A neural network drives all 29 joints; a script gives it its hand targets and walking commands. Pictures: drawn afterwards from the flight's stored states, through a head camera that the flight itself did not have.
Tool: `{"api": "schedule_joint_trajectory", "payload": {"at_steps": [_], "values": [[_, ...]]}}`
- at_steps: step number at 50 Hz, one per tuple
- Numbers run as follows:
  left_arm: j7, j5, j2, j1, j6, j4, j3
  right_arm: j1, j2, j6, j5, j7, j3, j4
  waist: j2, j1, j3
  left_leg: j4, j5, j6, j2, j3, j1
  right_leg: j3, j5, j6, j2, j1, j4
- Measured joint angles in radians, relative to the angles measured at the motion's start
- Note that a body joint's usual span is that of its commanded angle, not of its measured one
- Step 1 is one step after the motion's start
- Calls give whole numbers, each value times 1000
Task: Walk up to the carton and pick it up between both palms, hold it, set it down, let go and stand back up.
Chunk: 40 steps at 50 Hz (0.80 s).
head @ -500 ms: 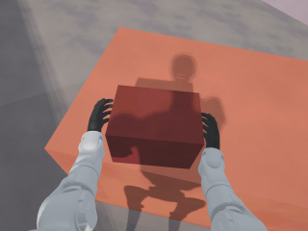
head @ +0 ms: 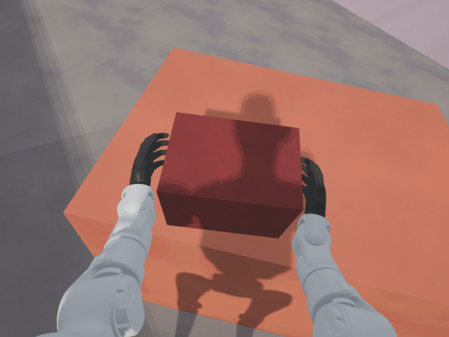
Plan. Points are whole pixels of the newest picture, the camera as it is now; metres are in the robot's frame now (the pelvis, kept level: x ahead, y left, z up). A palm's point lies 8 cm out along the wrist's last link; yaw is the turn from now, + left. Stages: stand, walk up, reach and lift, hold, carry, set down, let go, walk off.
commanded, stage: reach and lift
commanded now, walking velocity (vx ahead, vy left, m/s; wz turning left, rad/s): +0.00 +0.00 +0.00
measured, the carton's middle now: (230, 178) +0.41 +0.01 +0.03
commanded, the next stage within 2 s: none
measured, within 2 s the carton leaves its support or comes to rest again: neither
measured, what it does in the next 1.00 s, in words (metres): stands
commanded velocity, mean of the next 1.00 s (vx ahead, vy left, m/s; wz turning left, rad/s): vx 0.00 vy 0.00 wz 0.00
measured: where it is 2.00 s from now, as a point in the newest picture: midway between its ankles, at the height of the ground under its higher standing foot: outside the picture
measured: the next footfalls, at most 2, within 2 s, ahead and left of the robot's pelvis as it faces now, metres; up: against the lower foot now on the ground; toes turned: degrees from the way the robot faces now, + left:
none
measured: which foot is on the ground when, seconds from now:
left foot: down 0.00-1.00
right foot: down 0.00-1.00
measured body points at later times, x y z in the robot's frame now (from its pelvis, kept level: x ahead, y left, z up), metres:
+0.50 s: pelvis -0.01 +0.00 +0.00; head +0.00 +0.03 +0.45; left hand +0.38 +0.18 +0.07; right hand +0.37 -0.15 +0.06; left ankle +0.01 +0.13 -0.75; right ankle -0.02 -0.11 -0.75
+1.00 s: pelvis -0.01 +0.00 +0.00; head -0.04 +0.04 +0.45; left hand +0.36 +0.17 +0.14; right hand +0.35 -0.15 +0.13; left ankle +0.01 +0.13 -0.75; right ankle -0.02 -0.11 -0.75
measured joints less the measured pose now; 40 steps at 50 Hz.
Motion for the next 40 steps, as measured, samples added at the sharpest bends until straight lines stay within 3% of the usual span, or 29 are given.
{"api": "schedule_joint_trajectory", "payload": {"at_steps": [6, 11, 16, 25, 30, 40], "values": [[-1, 40, -3, -32, 19, 9, 28, -34, 4, -16, -44, 9, -71, 42, -18, 9, -3, -22, 20, 0, -3, 6, 21, 5, 6, -3, -3, 6, 6], [-7, 96, -11, -58, 89, -24, 55, -59, 8, 8, -69, 19, -121, 60, -26, 21, 43, -40, 36, 0, -3, 9, 56, 7, 16, -4, -4, 35, 0], [-5, 82, -12, -49, 164, -53, 29, -48, 15, 66, -65, 25, -122, 38, -24, 24, 49, -45, 44, 2, -4, 9, 48, 7, 21, -5, -4, 25, -1], [45, -50, -5, 32, 226, -140, -103, 8, -31, 183, 113, 19, 88, -75, 19, 14, -31, 2, 8, 4, 2, 13, 11, 12, 13, 1, 1, 7, 0], [61, -89, -5, 50, 325, -244, -130, 8, -60, 291, 204, 5, 186, -160, 37, -13, -26, 12, -15, 7, -3, 5, 83, 4, -10, 5, -4, 86, 3], [-30, 76, -57, 98, 719, -646, -57, 38, -73, 559, 336, -33, 309, -398, -10, -67, 130, -18, -30, 4, -16, -5, 319, -8, -47, 7, -16, 314, 4]]}}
